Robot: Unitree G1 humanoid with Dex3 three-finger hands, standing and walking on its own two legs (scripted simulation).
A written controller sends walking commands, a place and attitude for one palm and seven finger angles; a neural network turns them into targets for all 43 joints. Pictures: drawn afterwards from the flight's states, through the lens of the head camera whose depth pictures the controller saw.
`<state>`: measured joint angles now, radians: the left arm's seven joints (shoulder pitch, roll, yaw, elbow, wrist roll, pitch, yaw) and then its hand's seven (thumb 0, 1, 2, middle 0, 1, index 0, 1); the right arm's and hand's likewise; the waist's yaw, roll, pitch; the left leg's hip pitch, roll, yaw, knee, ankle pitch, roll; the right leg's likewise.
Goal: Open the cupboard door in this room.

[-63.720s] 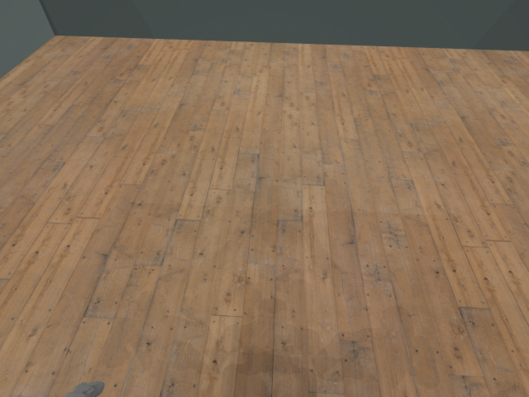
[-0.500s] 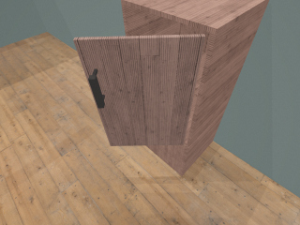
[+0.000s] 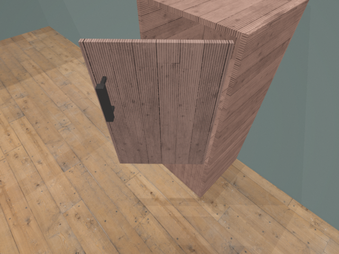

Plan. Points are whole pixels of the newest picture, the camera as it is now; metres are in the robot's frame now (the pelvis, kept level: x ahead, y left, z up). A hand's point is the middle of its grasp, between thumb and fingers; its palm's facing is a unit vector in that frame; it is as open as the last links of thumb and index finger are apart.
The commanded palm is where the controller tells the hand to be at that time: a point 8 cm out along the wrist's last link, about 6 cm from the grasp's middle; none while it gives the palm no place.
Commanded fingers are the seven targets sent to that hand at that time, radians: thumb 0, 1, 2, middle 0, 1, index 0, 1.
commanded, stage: look again from close up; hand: left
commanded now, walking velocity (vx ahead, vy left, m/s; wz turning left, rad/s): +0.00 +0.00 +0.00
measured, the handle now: (107, 99) +0.52 +0.23 +0.06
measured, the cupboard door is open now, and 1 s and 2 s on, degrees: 45 45 45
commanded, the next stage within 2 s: raise the hand with hooked fingers in 0.22 s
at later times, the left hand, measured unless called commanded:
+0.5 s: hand (96, 223) +0.19 +0.19 -0.03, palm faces +0.28 -0.95 -0.12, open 7.5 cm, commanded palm +0.12 +0.23 -0.06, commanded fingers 0.00 0.67 0.80 -0.22 -0.45 -0.22 -0.45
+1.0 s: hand (90, 222) +0.19 +0.20 -0.01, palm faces +0.04 -1.00 -0.06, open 10.1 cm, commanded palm +0.16 +0.26 -0.01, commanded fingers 0.00 0.08 0.55 -0.26 -0.82 -0.26 -0.82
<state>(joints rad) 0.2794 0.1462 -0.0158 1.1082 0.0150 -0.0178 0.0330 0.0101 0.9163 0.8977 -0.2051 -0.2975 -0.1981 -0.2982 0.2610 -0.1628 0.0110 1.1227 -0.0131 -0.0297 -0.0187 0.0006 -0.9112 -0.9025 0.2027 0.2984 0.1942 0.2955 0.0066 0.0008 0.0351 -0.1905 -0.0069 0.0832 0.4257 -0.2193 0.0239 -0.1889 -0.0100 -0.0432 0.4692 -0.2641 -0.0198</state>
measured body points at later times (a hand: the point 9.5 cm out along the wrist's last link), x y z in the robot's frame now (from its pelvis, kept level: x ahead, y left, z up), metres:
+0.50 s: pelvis +0.01 -0.01 -0.01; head +0.02 -0.02 +0.44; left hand +0.17 +0.24 -0.02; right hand +0.12 -0.25 -0.13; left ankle +0.01 +0.10 -0.74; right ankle -0.01 -0.10 -0.74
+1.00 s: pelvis -0.02 -0.02 -0.07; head +0.03 -0.02 +0.38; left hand +0.18 +0.25 -0.01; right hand +0.18 -0.23 -0.15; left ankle +0.01 +0.10 -0.74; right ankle -0.01 -0.10 -0.74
